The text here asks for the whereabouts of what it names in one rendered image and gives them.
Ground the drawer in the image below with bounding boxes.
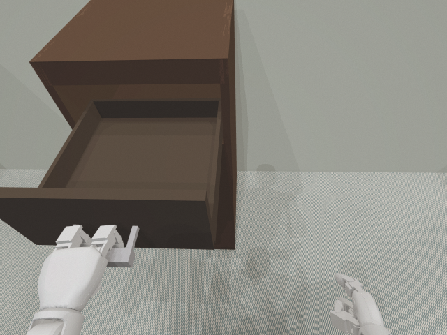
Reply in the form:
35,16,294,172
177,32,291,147
0,98,223,250

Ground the handle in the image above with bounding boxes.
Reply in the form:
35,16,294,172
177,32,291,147
73,225,139,267

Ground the cabinet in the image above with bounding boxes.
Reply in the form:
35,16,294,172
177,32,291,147
29,0,237,250

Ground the robot right hand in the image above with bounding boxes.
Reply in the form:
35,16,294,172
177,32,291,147
330,273,385,335

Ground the robot left hand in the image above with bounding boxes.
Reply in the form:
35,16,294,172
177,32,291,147
38,225,124,312

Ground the robot left forearm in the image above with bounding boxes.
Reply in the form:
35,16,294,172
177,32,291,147
27,308,85,335

